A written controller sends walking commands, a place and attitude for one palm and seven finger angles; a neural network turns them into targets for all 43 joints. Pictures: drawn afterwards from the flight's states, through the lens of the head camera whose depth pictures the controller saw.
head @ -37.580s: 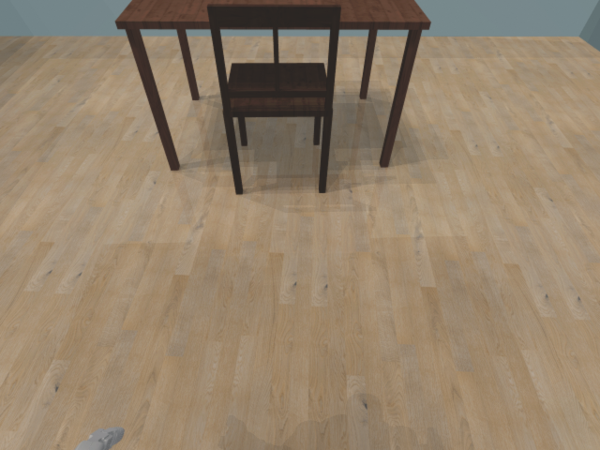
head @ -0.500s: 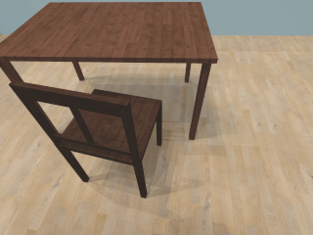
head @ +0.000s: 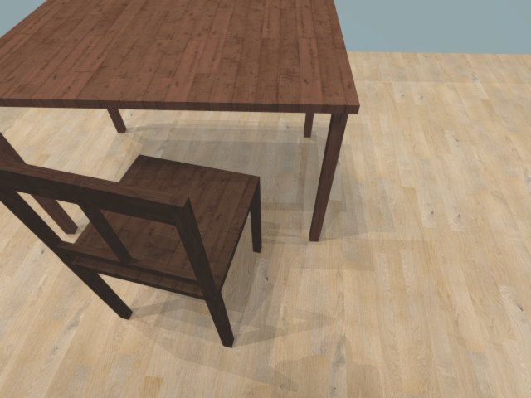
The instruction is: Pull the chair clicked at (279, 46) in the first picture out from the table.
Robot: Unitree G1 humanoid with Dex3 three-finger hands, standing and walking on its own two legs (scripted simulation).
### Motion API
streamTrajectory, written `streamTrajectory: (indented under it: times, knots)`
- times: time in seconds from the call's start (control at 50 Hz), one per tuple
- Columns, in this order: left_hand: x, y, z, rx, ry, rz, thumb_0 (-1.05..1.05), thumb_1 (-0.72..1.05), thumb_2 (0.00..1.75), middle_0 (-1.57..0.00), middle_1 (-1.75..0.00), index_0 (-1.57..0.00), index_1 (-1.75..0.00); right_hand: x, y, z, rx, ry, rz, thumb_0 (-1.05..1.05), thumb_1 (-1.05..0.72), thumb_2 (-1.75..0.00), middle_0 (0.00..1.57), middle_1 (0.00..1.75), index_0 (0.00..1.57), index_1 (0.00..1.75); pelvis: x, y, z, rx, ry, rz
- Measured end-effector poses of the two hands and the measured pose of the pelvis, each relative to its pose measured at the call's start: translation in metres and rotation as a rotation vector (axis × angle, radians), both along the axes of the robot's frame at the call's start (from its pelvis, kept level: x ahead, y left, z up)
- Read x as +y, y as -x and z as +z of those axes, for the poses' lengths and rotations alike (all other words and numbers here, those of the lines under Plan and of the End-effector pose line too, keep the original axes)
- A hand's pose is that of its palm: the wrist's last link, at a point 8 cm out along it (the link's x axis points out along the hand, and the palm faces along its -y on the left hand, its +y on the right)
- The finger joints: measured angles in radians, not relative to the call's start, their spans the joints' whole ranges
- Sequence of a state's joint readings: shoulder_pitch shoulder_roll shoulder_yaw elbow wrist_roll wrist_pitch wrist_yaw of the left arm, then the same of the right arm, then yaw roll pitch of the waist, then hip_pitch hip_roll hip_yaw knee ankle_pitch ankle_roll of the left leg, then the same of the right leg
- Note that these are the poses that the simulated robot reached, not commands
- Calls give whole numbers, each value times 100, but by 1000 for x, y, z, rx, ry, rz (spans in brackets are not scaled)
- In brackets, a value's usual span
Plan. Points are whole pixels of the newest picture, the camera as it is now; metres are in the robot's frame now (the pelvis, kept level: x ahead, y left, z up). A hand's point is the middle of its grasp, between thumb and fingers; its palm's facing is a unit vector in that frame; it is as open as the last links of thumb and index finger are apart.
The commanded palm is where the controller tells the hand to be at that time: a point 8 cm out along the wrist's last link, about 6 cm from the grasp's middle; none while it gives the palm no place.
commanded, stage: come to a stop and stand still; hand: left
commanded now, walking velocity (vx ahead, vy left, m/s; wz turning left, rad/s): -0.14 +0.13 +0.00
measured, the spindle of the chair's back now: (108, 233) +0.44 +0.37 -0.11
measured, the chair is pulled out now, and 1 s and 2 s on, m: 0.23 0.23 0.23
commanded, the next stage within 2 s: look again from close up in 1.70 s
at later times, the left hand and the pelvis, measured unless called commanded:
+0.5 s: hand out of the picture +0.01 +0.25 -0.18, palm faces +0.00 -0.97 -0.22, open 7.3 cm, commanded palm none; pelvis -0.04 +0.07 -0.01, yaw -1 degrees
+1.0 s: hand out of the picture -0.02 +0.24 -0.17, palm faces -0.03 -0.98 -0.20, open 7.3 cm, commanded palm none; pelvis -0.02 +0.07 +0.00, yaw -3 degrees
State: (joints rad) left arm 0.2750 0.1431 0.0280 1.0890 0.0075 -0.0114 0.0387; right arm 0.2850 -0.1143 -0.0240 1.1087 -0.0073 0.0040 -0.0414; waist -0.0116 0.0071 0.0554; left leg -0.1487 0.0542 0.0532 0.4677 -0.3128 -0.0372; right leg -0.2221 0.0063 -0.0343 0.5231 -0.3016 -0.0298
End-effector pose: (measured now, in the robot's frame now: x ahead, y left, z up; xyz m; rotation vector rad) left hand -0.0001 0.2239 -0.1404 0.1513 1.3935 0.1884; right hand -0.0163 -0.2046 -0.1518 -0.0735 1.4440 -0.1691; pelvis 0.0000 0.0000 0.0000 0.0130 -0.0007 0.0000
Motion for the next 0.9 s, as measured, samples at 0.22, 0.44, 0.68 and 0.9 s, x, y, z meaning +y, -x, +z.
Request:
streamTrajectory:
  times: [0.22, 0.44, 0.68, 0.9]
  knots:
    - [16, -13, 1, -50, -22, 1, 0, 92, 90, -20, -30, -20, -30, -14, -1, 5, -9, 54, 14, 0, -91, -90, 20, 30, 19, 29, 10, 13, 0, 0, 17, 15]
    - [57, -1, -8, -92, 1, -59, 0, 91, 90, -20, -30, -20, -30, 25, -9, 10, -176, 65, 31, 0, -91, -90, 20, 30, 19, 29, 53, 33, -6, -23, 28, -19]
    - [93, 18, 3, -65, -23, -73, 0, 91, 90, -20, -30, -20, -30, 54, 0, 9, -171, 45, 65, 1, -93, -90, 20, 30, 20, 29, 81, 40, -2, -21, 6, -36]
    - [75, 37, 0, 52, 9, -65, 0, 91, 90, -20, -30, -20, -30, 54, 8, 7, -92, 30, 47, 0, -91, -90, 20, 30, 20, 29, 74, 27, 1, -7, 1, -49]
